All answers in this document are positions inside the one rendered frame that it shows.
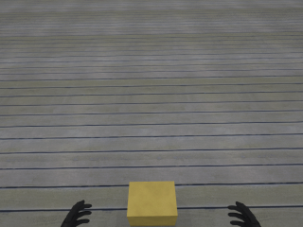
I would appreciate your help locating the robot right hand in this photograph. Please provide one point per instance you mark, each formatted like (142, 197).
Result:
(246, 215)

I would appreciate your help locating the carton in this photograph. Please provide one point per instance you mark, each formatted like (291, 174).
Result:
(152, 204)

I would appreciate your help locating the robot left hand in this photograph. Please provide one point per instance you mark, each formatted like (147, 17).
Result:
(74, 214)

